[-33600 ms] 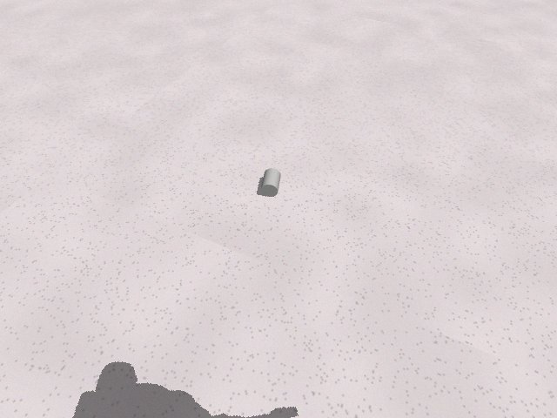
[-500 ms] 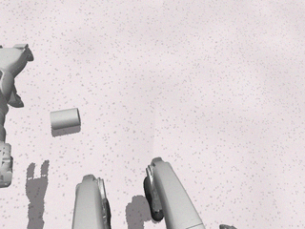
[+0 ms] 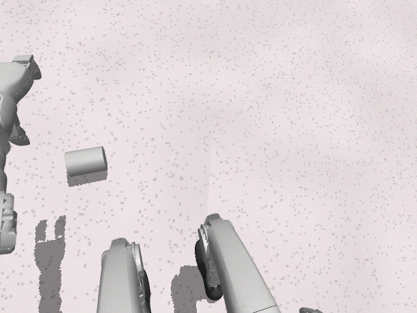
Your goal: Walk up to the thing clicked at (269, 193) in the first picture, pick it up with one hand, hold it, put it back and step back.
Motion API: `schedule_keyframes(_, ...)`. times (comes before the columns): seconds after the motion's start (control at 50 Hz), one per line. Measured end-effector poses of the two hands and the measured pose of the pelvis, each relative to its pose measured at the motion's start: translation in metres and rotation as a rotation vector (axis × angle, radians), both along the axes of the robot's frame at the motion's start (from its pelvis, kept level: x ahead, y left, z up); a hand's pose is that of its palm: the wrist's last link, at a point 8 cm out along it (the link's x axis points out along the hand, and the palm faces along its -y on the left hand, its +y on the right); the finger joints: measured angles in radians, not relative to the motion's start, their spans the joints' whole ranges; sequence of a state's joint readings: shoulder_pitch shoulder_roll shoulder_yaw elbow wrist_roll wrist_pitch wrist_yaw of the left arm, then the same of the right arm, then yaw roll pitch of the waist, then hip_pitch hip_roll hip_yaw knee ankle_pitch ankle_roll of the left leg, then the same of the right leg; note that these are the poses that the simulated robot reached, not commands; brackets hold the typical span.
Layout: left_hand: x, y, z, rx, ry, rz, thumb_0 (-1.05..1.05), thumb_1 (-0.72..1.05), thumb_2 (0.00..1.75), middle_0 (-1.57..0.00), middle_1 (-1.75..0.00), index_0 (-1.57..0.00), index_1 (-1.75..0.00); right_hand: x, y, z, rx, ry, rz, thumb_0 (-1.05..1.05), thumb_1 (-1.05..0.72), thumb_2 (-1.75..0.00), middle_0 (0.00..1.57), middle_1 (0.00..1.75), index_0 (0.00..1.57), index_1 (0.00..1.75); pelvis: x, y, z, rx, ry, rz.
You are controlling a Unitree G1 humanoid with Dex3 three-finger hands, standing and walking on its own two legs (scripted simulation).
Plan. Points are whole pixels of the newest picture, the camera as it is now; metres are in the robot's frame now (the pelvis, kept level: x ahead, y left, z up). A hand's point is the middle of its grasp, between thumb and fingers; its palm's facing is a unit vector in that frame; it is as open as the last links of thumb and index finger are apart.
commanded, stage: go down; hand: left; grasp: from above
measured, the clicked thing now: (87, 161) +0.57 +0.23 -0.52
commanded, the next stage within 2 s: withdraw in 0.24 s
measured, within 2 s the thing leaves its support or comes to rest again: neither
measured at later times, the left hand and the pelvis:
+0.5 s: hand (18, 114) +0.52 +0.25 -0.08, palm faces -0.44 -0.02 -0.90, open 14.0 cm; pelvis +0.00 +0.00 +0.00, yaw +0 degrees
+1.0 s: hand (52, 150) +0.53 +0.26 -0.28, palm faces -0.40 -0.05 -0.91, open 14.2 cm; pelvis -0.02 -0.01 -0.15, yaw +0 degrees
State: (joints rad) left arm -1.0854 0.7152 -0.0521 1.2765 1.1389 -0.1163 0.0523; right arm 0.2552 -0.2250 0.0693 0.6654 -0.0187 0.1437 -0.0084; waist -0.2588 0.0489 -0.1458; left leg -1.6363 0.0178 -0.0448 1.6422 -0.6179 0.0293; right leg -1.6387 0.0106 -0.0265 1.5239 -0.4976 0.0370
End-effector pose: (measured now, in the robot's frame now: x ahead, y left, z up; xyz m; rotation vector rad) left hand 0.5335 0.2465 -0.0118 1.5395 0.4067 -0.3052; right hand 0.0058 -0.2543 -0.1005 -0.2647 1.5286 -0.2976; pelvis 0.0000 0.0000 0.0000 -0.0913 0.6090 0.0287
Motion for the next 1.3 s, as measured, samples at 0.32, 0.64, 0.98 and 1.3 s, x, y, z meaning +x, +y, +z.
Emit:
schedule_keyframes(0.32,-0.005,-0.003,-0.002,-0.005,0.007,-0.013,0.0,-0.47,0.89,-0.12,-0.98,-0.15,-0.96,0.008,-0.002,0.004,-0.004,-0.019,0.009,0.0,-0.92,-0.9,0.2,0.3,0.2,0.3,0.003,-0.002,0.004,0.0,-0.004,0.002)
schedule_keyframes(0.64,-0.004,0.007,-0.058,0.022,0.033,0.065,0.01,-0.53,1.0,-0.09,-1.05,-0.1,-1.05,0.001,-0.012,-0.025,-0.015,0.005,0.041,0.0,-0.92,-0.9,0.2,0.3,0.2,0.3,-0.001,-0.006,-0.032,0.001,0.048,-0.001)
schedule_keyframes(0.98,-0.007,0.009,-0.212,-0.009,-0.034,0.056,0.01,-0.58,1.02,-0.09,-1.06,-0.09,-1.07,-0.015,-0.017,-0.131,-0.008,0.062,0.078,0.0,-0.93,-0.9,0.2,0.3,0.2,0.3,-0.02,-0.009,-0.145,-0.013,0.089,0.005)
schedule_keyframes(1.3,0.019,0.005,-0.174,0.01,0.029,0.067,0.0,-0.58,1.02,-0.08,-1.04,-0.09,-1.05,-0.024,-0.009,-0.125,-0.008,0.067,0.074,0.0,-0.92,-0.9,0.2,0.3,0.2,0.3,-0.02,-0.004,-0.144,-0.037,0.085,0.008)
